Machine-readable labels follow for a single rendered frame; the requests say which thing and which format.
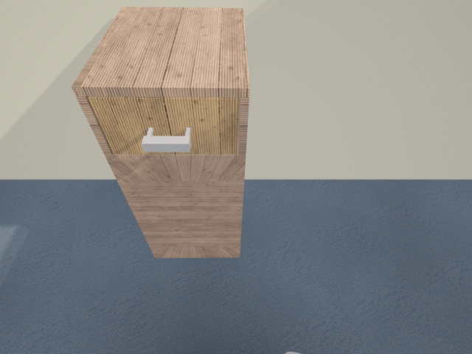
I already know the handle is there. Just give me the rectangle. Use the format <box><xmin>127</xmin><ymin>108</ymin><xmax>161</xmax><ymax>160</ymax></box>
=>
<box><xmin>142</xmin><ymin>128</ymin><xmax>191</xmax><ymax>152</ymax></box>

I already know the drawer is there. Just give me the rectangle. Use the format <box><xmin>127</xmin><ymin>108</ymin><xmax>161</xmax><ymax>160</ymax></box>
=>
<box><xmin>88</xmin><ymin>96</ymin><xmax>238</xmax><ymax>154</ymax></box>

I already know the cabinet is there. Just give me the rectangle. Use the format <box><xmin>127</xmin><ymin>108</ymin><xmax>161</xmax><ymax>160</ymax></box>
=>
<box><xmin>72</xmin><ymin>7</ymin><xmax>250</xmax><ymax>258</ymax></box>

